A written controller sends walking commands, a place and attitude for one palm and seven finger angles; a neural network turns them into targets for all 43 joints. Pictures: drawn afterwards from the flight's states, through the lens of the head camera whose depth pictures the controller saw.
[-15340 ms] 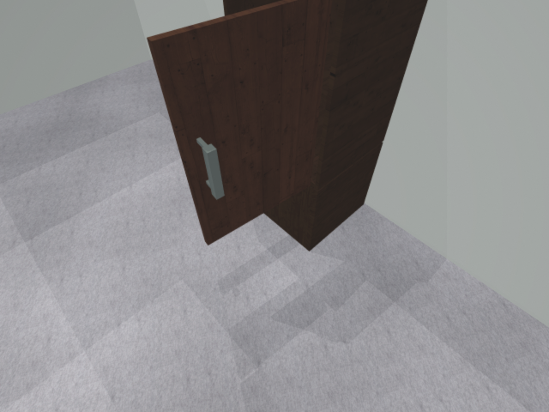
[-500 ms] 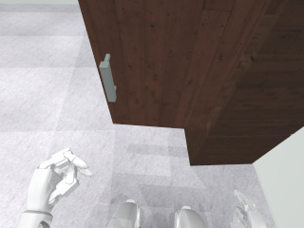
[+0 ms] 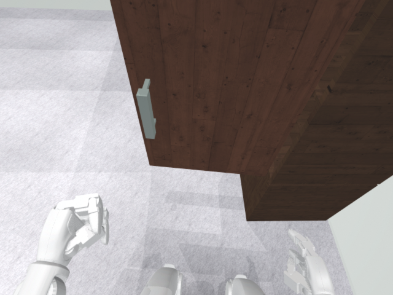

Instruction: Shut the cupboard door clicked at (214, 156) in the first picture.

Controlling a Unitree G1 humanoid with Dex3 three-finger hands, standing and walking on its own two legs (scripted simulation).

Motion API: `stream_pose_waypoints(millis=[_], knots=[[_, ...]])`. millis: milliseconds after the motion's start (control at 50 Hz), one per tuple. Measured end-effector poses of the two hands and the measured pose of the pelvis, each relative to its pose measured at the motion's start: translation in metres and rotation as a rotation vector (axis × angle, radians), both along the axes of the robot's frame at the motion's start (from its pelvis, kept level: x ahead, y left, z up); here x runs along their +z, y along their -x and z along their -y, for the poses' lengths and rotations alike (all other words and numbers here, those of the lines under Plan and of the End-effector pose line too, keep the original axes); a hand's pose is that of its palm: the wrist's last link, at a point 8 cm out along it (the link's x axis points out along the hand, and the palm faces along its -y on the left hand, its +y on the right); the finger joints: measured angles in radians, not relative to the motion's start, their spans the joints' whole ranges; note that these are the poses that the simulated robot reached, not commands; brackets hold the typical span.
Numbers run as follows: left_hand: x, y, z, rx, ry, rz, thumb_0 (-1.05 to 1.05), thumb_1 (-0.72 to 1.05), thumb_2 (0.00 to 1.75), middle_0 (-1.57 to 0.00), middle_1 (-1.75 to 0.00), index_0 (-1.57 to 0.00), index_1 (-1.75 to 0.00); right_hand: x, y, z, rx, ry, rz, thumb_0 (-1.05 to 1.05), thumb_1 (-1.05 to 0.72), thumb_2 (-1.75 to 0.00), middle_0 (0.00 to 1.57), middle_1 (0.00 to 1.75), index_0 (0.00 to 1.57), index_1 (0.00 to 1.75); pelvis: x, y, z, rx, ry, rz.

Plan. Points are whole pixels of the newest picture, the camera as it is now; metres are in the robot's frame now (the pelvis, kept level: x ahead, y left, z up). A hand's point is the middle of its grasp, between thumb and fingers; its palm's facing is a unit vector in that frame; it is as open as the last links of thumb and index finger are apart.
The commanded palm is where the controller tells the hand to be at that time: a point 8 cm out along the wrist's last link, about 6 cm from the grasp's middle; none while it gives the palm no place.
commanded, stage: raise the hand and make a fist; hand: left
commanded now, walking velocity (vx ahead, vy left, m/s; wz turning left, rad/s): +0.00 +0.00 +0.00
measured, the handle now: (148, 110) +0.50 +0.16 +0.05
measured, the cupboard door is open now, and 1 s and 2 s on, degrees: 84 84 84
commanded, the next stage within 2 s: bring the fist close to the handle in 0.42 s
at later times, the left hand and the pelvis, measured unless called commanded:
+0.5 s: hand (116, 230) +0.22 +0.16 +0.04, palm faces -0.03 -1.00 -0.03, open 3.1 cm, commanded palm +0.20 +0.22 +0.06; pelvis +0.00 -0.02 +0.00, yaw +0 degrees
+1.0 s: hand (135, 183) +0.31 +0.15 +0.06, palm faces -0.02 -1.00 -0.02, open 3.1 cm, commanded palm +0.29 +0.20 +0.06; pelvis +0.00 -0.01 +0.00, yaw +0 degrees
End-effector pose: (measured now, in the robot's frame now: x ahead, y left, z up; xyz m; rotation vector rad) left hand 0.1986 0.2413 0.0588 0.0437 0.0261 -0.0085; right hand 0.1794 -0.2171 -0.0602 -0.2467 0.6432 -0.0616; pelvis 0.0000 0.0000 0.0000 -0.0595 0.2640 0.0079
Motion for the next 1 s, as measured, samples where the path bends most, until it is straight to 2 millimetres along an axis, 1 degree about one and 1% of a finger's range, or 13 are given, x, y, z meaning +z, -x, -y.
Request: stream_pose_waypoints(millis=[40,80,220,300,380,420,520,600,660,720,860,920,1000], knots=[[0.009,-0.002,-0.004,0.023,-0.011,0.045,0.01,0.90,0.90,-1.29,-1.49,-1.29,-1.49,-0.003,0.004,0.005,-0.008,0.002,-0.017,0.02,-0.90,-0.90,0.21,0.30,0.21,0.30,0.000,-0.001,0.001,0.001,0.000,0.000],[0.012,-0.005,-0.005,0.030,-0.013,0.055,0.01,0.90,0.90,-1.30,-1.49,-1.29,-1.49,-0.005,0.008,0.010,-0.018,0.001,-0.031,0.02,-0.90,-0.90,0.21,0.30,0.21,0.30,0.000,-0.002,0.003,0.002,-0.001,-0.001],[-0.017,-0.006,0.014,-0.044,0.030,-0.098,0.01,0.90,0.90,-1.30,-1.49,-1.30,-1.49,-0.007,0.018,0.028,-0.066,0.012,-0.046,0.02,-0.90,-0.90,0.21,0.30,0.20,0.30,0.001,-0.002,0.007,-0.006,-0.011,-0.006],[-0.006,-0.006,0.017,-0.024,0.018,-0.032,0.01,0.90,0.90,-1.30,-1.50,-1.30,-1.49,-0.005,0.019,0.034,-0.077,0.025,-0.040,0.02,-0.90,-0.90,0.20,0.30,0.20,0.30,0.000,-0.003,0.011,-0.011,-0.016,-0.005],[0.008,-0.007,0.013,0.021,-0.004,0.059,0.01,0.90,0.90,-1.30,-1.50,-1.30,-1.49,-0.008,0.015,0.035,-0.067,0.015,-0.035,0.02,-0.90,-0.90,0.20,0.30,0.20,0.30,-0.002,-0.003,0.014,-0.007,-0.017,-0.006],[0.005,-0.007,0.013,0.021,-0.004,0.046,0.01,0.90,0.90,-1.30,-1.50,-1.30,-1.49,-0.010,0.012,0.035,-0.063,0.004,-0.032,0.02,-0.90,-0.90,0.20,0.30,0.20,0.30,-0.002,-0.002,0.015,-0.005,-0.017,-0.007],[-0.014,-0.003,0.024,-0.031,0.019,-0.071,0.01,0.90,0.90,-1.30,-1.50,-1.30,-1.50,-0.009,0.007,0.032,-0.064,-0.015,-0.017,0.02,-0.90,-0.90,0.20,0.30,0.20,0.30,-0.002,-0.002,0.016,-0.007,-0.021,-0.006],[-0.009,-0.004,0.026,-0.026,0.014,-0.040,0.01,0.90,0.90,-1.30,-1.50,-1.30,-1.50,-0.007,0.005,0.031,-0.061,-0.010,-0.005,0.02,-0.90,-0.90,0.20,0.30,0.20,0.30,-0.002,-0.002,0.018,-0.007,-0.020,-0.006],[0.001,-0.013,0.020,0.006,-0.004,0.049,0.01,0.90,0.90,-1.30,-1.50,-1.30,-1.49,-0.010,0.004,0.031,-0.047,-0.005,-0.007,0.02,-0.90,-0.90,0.20,0.30,0.20,0.30,-0.004,-0.001,0.018,-0.003,-0.018,-0.010],[0.002,-0.026,0.017,0.012,0.004,0.086,0.01,0.90,0.90,-1.30,-1.50,-1.30,-1.50,-0.015,0.005,0.030,-0.040,-0.005,-0.019,0.02,-0.90,-0.90,0.20,0.30,0.20,0.30,-0.007,0.000,0.018,0.000,-0.015,-0.015],[-0.013,-0.055,0.039,-0.085,0.030,-0.032,0.01,0.90,0.90,-1.30,-1.50,-1.30,-1.50,-0.016,0.017,0.032,-0.076,-0.010,-0.053,0.02,-0.90,-0.90,0.21,0.30,0.20,0.30,-0.002,0.000,0.014,-0.004,-0.016,-0.017],[-0.007,-0.069,0.042,-0.072,0.029,-0.006,0.01,0.90,0.90,-1.30,-1.50,-1.30,-1.50,-0.015,0.024,0.033,-0.091,-0.005,-0.071,0.02,-0.90,-0.90,0.21,0.30,0.20,0.30,0.001,-0.001,0.013,-0.010,-0.020,-0.017],[0.003,-0.088,0.039,-0.018,0.026,0.061,0.01,0.90,0.90,-1.30,-1.50,-1.30,-1.50,-0.017,0.032,0.034,-0.097,-0.005,-0.105,0.02,-0.90,-0.90,0.20,0.30,0.20,0.30,0.002,-0.002,0.012,-0.013,-0.025,-0.022]])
